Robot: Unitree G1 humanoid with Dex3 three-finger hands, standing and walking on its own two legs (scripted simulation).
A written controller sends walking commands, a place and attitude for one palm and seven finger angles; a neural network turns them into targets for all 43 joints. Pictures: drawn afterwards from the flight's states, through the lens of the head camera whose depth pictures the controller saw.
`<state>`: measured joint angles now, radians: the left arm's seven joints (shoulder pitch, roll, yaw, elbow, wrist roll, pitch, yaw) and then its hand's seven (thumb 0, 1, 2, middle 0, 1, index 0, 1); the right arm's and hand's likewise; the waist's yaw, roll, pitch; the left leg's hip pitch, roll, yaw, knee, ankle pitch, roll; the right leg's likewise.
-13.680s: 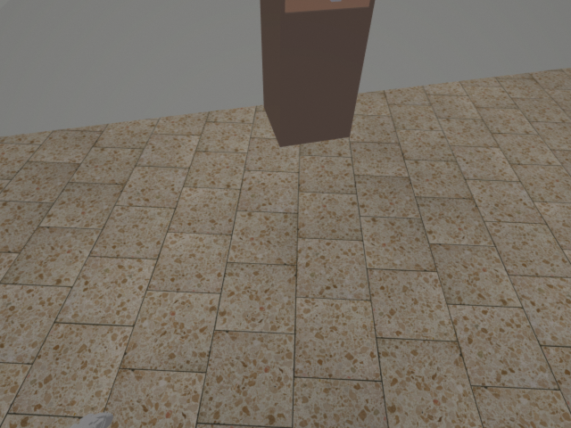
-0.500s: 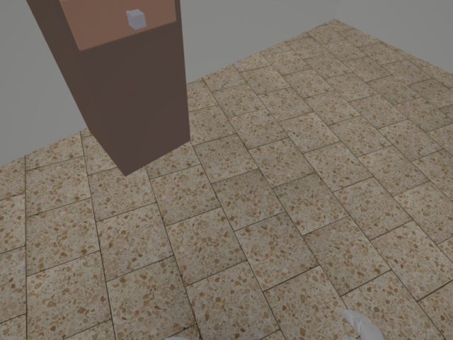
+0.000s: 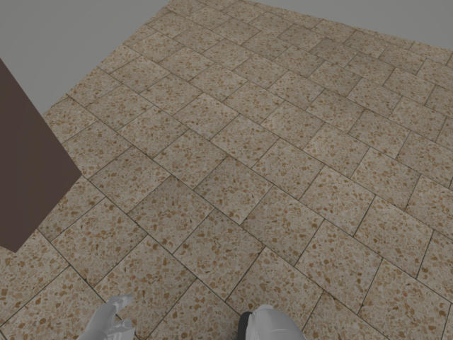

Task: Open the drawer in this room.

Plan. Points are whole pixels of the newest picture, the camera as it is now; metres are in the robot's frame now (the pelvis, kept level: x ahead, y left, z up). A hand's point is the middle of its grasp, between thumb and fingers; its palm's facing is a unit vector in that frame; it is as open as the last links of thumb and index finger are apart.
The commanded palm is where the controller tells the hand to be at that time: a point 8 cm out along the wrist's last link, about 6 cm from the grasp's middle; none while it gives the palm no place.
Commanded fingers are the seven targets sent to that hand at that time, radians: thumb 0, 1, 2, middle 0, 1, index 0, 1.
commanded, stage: walk to a spot facing it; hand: left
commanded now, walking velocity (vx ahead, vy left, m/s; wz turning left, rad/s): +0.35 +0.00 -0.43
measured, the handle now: out of the picture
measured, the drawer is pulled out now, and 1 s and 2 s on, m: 0.00 0.00 0.00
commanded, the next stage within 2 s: turn to face it in 1.08 s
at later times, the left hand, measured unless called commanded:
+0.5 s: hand (125, 280) +0.25 +0.21 -0.17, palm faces -0.08 -0.97 -0.21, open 7.3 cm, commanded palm none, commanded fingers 0.00 0.90 0.90 -0.20 -0.30 -0.20 -0.30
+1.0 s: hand (204, 149) +0.61 +0.05 -0.17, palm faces -0.46 -0.87 -0.17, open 7.3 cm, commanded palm none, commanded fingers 0.00 0.90 0.90 -0.20 -0.30 -0.20 -0.30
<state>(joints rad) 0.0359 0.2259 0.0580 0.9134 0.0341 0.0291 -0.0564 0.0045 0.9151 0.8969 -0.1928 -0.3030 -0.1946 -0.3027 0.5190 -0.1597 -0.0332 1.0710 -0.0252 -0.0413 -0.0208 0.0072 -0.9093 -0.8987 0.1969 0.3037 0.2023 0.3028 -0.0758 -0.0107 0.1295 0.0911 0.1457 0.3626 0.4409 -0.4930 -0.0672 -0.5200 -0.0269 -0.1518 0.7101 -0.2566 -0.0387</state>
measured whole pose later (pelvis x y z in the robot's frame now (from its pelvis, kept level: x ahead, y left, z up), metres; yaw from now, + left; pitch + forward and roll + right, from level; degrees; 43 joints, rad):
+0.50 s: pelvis +0.22 +0.01 +0.00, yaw -9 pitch +0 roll -2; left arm 0.32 0.24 0.06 1.04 0.02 -0.04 0.00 0.00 0.92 0.90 -0.20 -0.30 -0.20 -0.30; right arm 0.11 -0.19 -0.04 0.92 -0.03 -0.05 0.02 0.00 -0.91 -0.90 0.20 0.30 0.20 0.30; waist 0.05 -0.02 0.03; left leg -0.39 0.09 0.12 0.59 -0.19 -0.02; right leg -0.11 0.04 0.00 0.53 -0.41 -0.02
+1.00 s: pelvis +0.42 -0.06 +0.00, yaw -24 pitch +0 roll +0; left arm 0.08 0.19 0.07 0.97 0.04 -0.01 -0.04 0.00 0.91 0.90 -0.19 -0.30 -0.20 -0.30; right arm 0.50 -0.14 -0.05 1.12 -0.02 -0.05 -0.02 0.01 -0.91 -0.90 0.20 0.30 0.20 0.30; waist -0.06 -0.01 0.11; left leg 0.08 0.16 0.38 0.49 -0.49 -0.08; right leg -0.47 -0.03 -0.16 0.64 -0.20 -0.06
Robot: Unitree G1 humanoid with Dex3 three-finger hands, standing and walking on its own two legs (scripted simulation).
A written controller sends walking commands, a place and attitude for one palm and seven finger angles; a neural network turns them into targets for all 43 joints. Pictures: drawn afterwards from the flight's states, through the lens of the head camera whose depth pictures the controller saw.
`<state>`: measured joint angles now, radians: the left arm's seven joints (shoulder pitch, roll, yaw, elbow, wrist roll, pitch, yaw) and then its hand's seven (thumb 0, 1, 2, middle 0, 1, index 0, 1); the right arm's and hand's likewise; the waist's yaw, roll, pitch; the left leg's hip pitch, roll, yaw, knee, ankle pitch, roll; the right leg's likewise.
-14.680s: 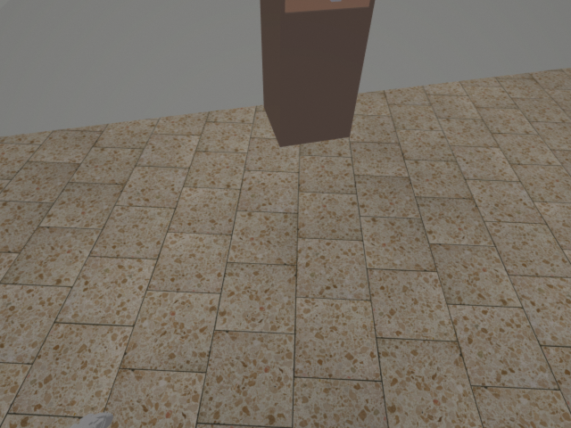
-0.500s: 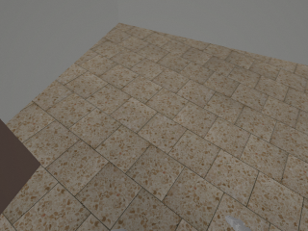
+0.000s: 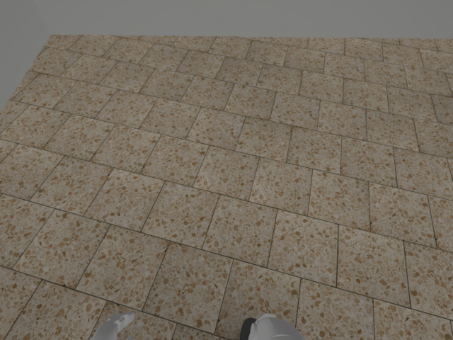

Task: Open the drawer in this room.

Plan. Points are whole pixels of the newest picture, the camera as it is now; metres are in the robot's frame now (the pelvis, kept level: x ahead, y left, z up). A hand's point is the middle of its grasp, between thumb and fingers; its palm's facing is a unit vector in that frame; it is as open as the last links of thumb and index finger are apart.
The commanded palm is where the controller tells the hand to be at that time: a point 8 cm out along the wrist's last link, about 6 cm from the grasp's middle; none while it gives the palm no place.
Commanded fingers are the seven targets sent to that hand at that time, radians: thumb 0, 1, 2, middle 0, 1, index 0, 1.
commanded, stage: walk to a spot facing it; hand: left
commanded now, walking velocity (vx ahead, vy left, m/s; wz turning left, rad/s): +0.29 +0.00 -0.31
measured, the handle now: out of the picture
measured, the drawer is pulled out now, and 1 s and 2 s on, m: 0.00 0.00 0.00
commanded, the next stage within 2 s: turn to face it in 0.08 s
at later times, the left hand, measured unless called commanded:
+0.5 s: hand (141, 302) +0.21 +0.18 -0.17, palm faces +0.11 -0.98 -0.17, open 7.3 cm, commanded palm none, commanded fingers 0.00 0.90 0.90 -0.20 -0.30 -0.20 -0.30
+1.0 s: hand (136, 253) +0.30 +0.20 -0.13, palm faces +0.31 -0.91 -0.29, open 7.3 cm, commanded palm none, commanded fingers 0.00 0.90 0.90 -0.20 -0.30 -0.20 -0.30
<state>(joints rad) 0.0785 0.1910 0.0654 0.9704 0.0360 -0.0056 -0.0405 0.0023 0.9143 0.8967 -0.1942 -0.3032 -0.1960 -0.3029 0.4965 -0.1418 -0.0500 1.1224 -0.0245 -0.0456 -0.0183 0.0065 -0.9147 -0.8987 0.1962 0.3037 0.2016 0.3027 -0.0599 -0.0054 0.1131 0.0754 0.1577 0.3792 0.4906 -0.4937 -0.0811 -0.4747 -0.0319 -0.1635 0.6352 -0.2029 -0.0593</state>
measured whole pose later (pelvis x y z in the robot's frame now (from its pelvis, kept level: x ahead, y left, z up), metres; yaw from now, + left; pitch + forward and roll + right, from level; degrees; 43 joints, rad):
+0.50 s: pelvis +0.19 +0.00 +0.01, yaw +4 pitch -1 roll -2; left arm 0.24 0.17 0.03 1.05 0.02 -0.04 0.02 0.00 0.92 0.90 -0.20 -0.30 -0.20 -0.30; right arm 0.14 -0.17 -0.03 0.99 -0.02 0.01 0.01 0.00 -0.91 -0.90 0.19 0.30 0.20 0.30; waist 0.01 -0.01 0.06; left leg -0.39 0.07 0.12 0.63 -0.18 -0.01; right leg -0.08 -0.01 -0.22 0.53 -0.43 -0.02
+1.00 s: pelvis +0.23 -0.04 +0.01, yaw +19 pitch +1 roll +0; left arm 0.10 0.22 0.05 0.87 0.02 0.01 0.02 0.00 0.91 0.90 -0.20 -0.30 -0.20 -0.30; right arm 0.22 -0.23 -0.09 0.94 -0.01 0.06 0.01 0.01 -0.91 -0.90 0.20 0.30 0.21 0.30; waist -0.04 0.04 0.06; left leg -0.41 -0.05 -0.12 0.62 -0.26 -0.02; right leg -0.28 -0.03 -0.03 0.55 -0.28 0.04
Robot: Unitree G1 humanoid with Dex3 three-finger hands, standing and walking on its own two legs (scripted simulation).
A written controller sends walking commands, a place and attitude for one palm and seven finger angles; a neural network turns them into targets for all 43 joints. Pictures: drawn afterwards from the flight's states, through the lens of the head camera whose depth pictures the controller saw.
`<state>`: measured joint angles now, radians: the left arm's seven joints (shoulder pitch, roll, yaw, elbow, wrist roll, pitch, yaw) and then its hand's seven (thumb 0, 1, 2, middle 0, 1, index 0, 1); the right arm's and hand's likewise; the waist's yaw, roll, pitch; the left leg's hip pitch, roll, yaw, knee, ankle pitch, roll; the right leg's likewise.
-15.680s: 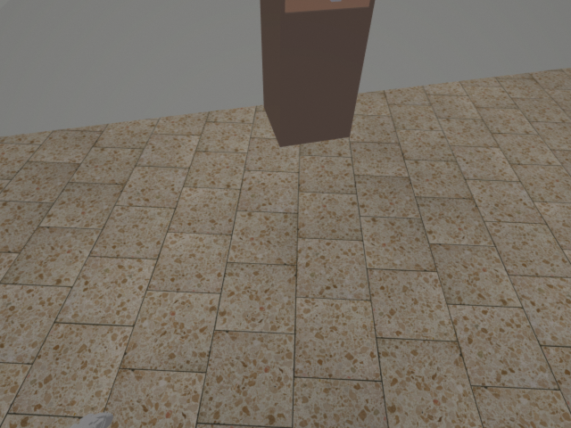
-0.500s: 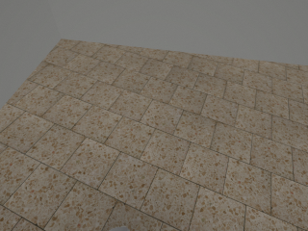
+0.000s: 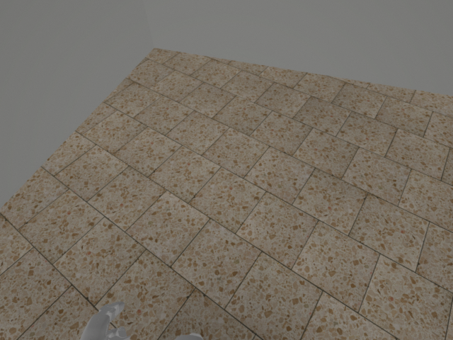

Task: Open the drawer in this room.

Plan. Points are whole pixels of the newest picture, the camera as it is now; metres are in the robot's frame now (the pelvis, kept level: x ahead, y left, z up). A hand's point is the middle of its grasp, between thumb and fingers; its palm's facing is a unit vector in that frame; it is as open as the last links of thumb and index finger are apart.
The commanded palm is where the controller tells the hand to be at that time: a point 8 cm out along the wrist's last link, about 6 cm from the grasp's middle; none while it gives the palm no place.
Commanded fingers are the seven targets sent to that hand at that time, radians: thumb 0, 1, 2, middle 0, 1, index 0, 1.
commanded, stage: turn to face it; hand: left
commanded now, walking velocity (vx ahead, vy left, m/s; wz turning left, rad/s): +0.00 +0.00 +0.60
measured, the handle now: out of the picture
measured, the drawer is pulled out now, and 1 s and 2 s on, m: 0.00 0.00 0.00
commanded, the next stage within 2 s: take the last steps up to it in 1.90 s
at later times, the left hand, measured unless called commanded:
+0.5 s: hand out of the picture -0.08 +0.25 -0.18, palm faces +0.36 -0.89 -0.27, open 7.3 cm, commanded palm none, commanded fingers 0.00 0.90 0.90 -0.20 -0.30 -0.20 -0.30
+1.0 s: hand out of the picture -0.03 +0.22 -0.13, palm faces +0.55 -0.79 -0.28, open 7.3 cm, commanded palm none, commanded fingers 0.00 0.90 0.90 -0.20 -0.30 -0.20 -0.30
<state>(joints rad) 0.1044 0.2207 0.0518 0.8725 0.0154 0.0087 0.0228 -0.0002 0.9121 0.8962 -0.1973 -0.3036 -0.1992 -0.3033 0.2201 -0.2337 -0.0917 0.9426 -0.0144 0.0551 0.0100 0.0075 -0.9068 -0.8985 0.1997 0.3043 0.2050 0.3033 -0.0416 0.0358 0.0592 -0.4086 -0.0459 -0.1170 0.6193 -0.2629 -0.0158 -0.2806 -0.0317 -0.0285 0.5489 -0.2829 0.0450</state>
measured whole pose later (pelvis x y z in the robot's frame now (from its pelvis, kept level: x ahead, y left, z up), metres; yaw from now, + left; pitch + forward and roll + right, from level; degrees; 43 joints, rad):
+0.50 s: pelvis -0.03 +0.02 +0.00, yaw +20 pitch +0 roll -1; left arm 0.24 0.30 0.07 0.95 0.02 0.07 0.02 0.00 0.91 0.90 -0.20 -0.30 -0.20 -0.30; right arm 0.09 -0.24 -0.05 0.88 -0.01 0.03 0.02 0.01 -0.91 -0.90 0.20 0.30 0.20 0.30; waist 0.03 -0.06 0.11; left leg -0.30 0.02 0.08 0.63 -0.34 0.05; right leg -0.40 -0.16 -0.13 0.98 -0.54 0.08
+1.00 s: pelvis -0.03 -0.01 +0.00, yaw +37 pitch +0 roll +0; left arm 0.13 0.20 0.02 0.85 0.02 0.01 0.02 0.00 0.91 0.90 -0.20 -0.30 -0.20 -0.30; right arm 0.22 -0.26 -0.10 0.94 -0.02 0.08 0.01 0.01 -0.91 -0.90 0.20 0.30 0.20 0.30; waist -0.05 0.05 0.08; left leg -0.45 -0.08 -0.10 0.88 -0.44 -0.02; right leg -0.24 -0.03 -0.07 0.55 -0.31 0.00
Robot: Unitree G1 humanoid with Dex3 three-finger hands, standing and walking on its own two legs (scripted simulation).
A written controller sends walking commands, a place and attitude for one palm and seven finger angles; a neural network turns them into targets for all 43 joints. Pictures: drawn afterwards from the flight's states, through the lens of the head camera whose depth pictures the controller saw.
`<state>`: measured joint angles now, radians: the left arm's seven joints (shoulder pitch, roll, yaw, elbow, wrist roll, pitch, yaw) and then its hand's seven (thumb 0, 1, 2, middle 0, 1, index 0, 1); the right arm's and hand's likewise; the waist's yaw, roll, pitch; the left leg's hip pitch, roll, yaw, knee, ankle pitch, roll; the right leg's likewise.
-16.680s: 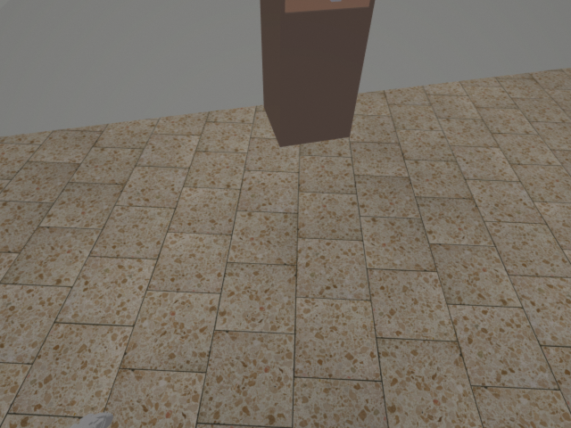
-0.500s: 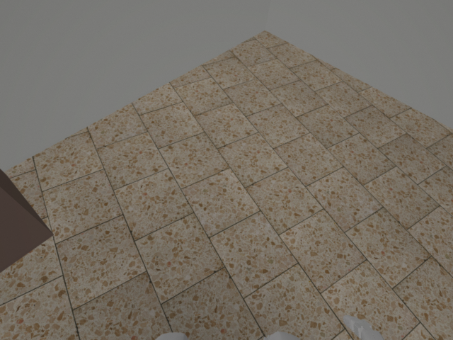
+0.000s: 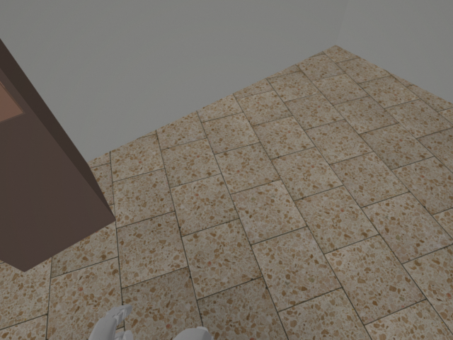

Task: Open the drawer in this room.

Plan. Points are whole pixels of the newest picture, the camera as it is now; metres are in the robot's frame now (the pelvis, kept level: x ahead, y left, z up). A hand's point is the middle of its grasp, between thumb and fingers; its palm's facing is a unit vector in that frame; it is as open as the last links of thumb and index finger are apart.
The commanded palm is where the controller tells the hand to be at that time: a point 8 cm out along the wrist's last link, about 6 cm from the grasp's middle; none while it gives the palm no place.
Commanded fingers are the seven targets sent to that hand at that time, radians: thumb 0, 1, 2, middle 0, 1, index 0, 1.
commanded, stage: turn to face it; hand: left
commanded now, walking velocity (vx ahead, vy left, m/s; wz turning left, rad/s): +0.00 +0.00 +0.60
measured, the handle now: out of the picture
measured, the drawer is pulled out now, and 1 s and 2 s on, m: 0.00 0.00 0.00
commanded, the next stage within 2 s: take the last steps up to it in 0.90 s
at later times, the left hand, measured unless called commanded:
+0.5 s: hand out of the picture -0.04 +0.30 -0.18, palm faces +0.32 -0.91 -0.26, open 7.3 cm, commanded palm none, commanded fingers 0.00 0.90 0.90 -0.20 -0.30 -0.20 -0.30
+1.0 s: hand out of the picture -0.01 +0.23 -0.14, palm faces +0.45 -0.85 -0.26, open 7.3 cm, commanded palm none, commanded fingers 0.00 0.90 0.90 -0.20 -0.30 -0.20 -0.30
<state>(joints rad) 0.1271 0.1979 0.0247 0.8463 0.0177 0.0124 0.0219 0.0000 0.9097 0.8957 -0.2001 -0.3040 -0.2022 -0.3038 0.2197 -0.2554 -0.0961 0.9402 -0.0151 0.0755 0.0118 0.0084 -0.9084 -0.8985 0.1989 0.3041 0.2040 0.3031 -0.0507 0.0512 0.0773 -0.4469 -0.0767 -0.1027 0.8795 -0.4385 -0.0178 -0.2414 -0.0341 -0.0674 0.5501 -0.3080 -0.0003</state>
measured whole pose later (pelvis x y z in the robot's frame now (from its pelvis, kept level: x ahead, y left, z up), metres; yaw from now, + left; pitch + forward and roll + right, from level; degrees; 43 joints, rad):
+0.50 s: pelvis -0.02 +0.06 +0.00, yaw +17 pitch +0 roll -2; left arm 0.21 0.30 0.08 0.95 0.02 0.07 0.02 0.00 0.91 0.90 -0.20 -0.30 -0.20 -0.30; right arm 0.13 -0.23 -0.05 0.90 -0.01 0.02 0.00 0.01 -0.91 -0.90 0.20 0.30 0.20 0.30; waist 0.01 -0.05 0.10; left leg -0.26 -0.01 0.02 0.55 -0.29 0.06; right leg -0.47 -0.11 -0.05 1.13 -0.45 0.09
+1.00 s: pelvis -0.01 +0.02 +0.00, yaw +28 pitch -1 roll +1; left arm 0.17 0.17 0.02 0.93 0.02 0.01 0.02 0.00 0.91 0.90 -0.20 -0.30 -0.20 -0.30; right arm 0.24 -0.22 -0.08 1.00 -0.01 0.07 0.00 0.01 -0.91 -0.90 0.20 0.30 0.20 0.30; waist -0.03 0.05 0.05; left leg -0.39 -0.07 -0.07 0.90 -0.46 -0.01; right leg -0.21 -0.04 -0.08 0.53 -0.30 -0.02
